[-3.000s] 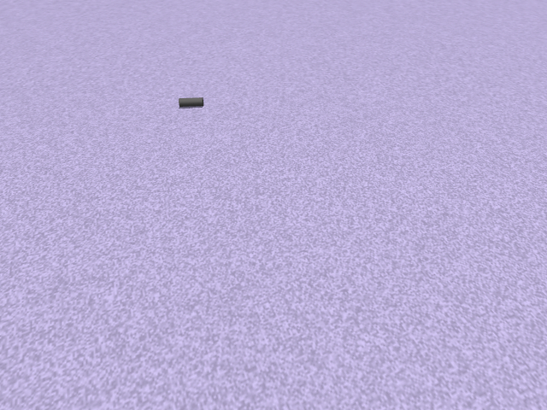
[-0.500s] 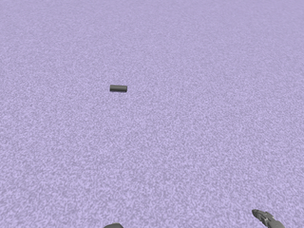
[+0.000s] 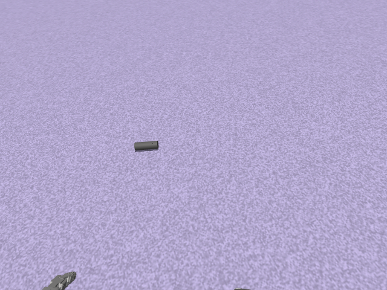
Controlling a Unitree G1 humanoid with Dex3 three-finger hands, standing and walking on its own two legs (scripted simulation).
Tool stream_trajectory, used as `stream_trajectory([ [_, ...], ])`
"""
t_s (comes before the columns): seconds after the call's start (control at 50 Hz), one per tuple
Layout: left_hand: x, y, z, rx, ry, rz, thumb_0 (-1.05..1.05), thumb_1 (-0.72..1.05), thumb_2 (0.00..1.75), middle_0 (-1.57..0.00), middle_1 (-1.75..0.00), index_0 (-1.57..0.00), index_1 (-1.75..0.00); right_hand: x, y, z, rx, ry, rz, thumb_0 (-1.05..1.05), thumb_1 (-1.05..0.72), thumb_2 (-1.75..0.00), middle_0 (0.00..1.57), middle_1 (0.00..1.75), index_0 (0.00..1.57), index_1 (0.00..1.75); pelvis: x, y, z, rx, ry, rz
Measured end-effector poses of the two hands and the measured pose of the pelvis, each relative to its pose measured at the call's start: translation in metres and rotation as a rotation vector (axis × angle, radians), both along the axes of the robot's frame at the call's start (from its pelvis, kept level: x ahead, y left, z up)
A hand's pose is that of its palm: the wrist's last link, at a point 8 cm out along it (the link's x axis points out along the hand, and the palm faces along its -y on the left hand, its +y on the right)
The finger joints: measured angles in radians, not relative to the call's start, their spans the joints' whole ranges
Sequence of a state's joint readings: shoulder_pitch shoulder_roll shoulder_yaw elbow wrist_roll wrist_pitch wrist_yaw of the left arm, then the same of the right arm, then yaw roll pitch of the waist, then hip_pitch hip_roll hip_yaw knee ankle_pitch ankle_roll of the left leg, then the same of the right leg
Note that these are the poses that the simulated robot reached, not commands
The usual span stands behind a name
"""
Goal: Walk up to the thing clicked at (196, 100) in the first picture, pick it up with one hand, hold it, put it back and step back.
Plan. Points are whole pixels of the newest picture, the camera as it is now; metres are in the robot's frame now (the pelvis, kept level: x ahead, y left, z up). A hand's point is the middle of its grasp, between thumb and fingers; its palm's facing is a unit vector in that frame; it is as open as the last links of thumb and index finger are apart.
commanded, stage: walk up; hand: left
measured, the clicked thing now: (146, 145) +1.09 +0.35 -0.73
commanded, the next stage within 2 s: none
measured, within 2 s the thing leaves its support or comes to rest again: neither
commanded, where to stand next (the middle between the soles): +0.70 +0.08 m, yaw +1 degrees
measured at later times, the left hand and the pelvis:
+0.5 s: hand (69, 268) +0.21 +0.32 -0.16, palm faces +0.00 -0.94 -0.34, open 7.4 cm; pelvis +0.20 +0.05 +0.00, yaw +2 degrees
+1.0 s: hand (100, 177) +0.44 +0.29 -0.11, palm faces -0.02 -0.90 -0.44, open 7.4 cm; pelvis +0.37 +0.01 +0.00, yaw +0 degrees
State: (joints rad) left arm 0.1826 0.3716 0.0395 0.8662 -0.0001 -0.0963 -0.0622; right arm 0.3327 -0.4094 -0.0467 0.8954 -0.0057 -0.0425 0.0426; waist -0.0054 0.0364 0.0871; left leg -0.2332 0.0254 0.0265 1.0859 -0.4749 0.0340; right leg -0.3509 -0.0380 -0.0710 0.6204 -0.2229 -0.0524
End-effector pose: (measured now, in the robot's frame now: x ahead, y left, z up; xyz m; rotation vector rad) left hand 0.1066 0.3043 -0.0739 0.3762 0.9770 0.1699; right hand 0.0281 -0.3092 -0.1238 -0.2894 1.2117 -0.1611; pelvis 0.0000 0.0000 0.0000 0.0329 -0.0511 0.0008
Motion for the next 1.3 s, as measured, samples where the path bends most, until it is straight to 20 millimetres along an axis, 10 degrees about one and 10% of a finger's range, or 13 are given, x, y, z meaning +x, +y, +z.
stream_trajectory([
  [0.22,0.012,0.014,0.007,0.023,0.126,0.080,0.00,0.90,0.90,-0.20,-0.30,-0.20,-0.30,0.141,-0.005,0.029,-0.012,-0.114,0.063,0.00,-0.91,-0.89,0.20,0.30,0.20,0.30,0.084,0.002,0.015,-0.042,-0.001,0.009],
  [0.46,0.078,0.063,-0.046,-0.028,0.229,0.148,0.00,0.90,0.90,-0.20,-0.30,-0.20,-0.30,0.271,0.045,0.039,-0.080,-0.156,0.146,0.01,-0.90,-0.89,0.20,0.30,0.21,0.30,0.187,0.044,-0.006,-0.042,0.000,0.034],
  [0.68,0.195,0.067,-0.025,-0.052,0.161,0.059,0.00,0.90,0.90,-0.20,-0.30,-0.20,-0.30,0.295,0.057,0.052,-0.070,-0.126,0.055,0.00,-0.90,-0.89,0.21,0.30,0.21,0.30,0.258,0.054,0.014,-0.027,-0.011,0.022],
  [0.94,0.313,0.032,-0.003,0.059,0.117,0.024,0.00,0.90,0.90,-0.20,-0.30,-0.20,-0.30,0.354,0.008,-0.002,-0.009,-0.007,-0.005,0.01,-0.90,-0.89,0.21,0.30,0.21,0.30,0.354,0.015,-0.003,-0.022,0.005,-0.001],
  [1.1,0.336,0.017,0.018,0.063,0.106,0.064,0.00,0.90,0.90,-0.20,-0.30,-0.20,-0.30,0.436,0.007,0.009,0.024,-0.059,0.049,0.01,-0.90,-0.89,0.20,0.30,0.20,0.30,0.397,0.007,0.014,-0.002,-0.002,-0.003],
  [1.3,0.357,0.043,-0.003,0.032,0.152,0.108,0.00,0.90,0.90,-0.21,-0.30,-0.20,-0.30,0.517,0.023,0.026,-0.020,-0.072,0.106,0.01,-0.91,-0.89,0.20,0.30,0.20,0.30,0.451,0.024,0.008,-0.051,-0.003,0.033],
])
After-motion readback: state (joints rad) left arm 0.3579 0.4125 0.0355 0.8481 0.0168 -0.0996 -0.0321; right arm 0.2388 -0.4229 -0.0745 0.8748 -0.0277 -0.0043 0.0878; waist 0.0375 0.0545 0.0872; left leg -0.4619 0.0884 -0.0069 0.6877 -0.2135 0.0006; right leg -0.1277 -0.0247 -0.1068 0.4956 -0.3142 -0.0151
